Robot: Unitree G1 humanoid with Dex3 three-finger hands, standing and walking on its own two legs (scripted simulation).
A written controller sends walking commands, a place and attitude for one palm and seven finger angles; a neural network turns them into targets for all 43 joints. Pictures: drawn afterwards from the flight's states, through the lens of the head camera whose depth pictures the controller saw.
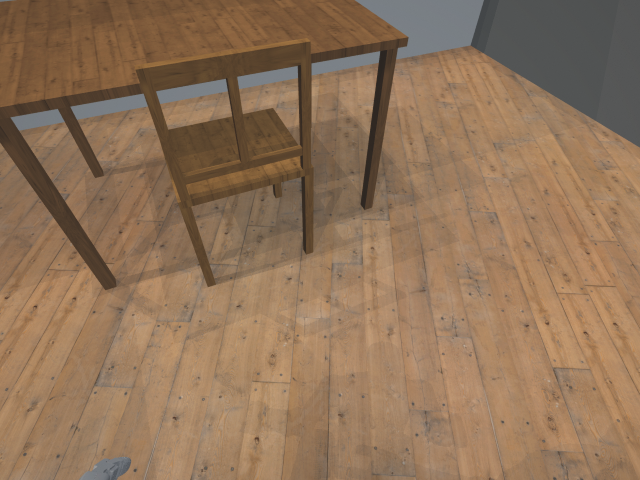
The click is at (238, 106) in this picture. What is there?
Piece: chair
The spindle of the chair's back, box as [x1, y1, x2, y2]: [226, 76, 249, 162]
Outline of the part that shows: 236,76 226,78 239,157 241,162 249,160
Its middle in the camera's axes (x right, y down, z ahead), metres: -0.23 -0.32 +1.06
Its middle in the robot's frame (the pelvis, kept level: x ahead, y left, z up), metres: +0.99 +0.27 -0.11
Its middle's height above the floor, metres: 0.66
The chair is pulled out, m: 0.00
